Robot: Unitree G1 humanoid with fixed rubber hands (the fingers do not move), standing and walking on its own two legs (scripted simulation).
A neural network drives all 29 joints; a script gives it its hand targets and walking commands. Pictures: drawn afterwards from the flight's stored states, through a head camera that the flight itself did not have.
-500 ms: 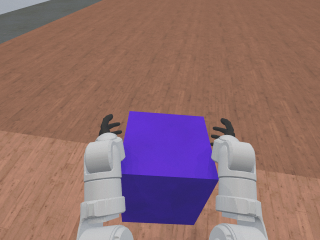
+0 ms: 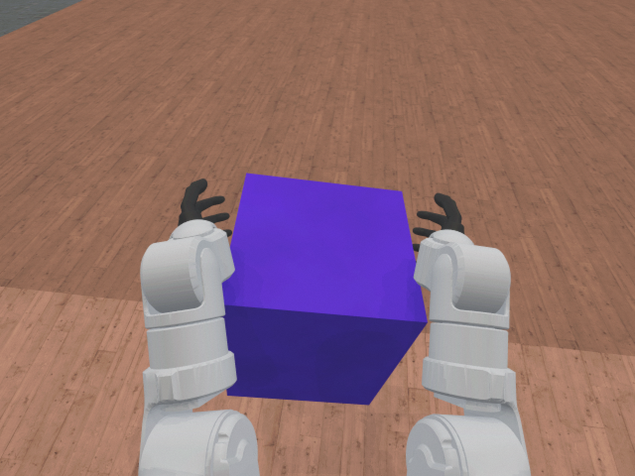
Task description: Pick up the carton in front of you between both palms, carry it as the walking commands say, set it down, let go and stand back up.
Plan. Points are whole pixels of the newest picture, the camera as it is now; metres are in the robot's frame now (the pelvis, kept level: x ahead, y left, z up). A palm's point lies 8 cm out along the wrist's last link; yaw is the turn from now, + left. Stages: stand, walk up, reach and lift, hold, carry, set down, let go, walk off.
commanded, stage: carry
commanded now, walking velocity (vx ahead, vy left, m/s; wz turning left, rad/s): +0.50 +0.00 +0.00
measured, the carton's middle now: (311, 296) +0.37 +0.01 +0.04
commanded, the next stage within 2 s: none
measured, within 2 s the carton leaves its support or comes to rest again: neither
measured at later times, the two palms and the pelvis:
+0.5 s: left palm (208, 119) +0.59 +0.17 +0.19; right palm (379, 116) +0.64 -0.11 +0.17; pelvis +0.26 -0.02 +0.05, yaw +2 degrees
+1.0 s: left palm (242, 23) +0.91 +0.14 +0.24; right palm (379, 23) +0.89 -0.13 +0.25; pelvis +0.55 +0.03 +0.09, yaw +0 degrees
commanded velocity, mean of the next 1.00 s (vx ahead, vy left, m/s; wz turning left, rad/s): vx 0.50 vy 0.00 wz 0.00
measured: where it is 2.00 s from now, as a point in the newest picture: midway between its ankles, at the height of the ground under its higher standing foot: (295, 240)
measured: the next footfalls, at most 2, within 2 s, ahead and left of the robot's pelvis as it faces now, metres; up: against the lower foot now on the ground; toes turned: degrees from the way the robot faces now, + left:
right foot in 0.32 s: +0.39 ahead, -0.08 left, +0.05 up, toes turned -6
left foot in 0.76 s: +0.59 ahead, +0.13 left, +0.08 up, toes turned +8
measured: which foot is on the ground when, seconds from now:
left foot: down 0.00-0.34, up 0.36-0.74, down 0.76-1.00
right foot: up 0.00-0.30, down 0.32-0.76, up 0.78-1.00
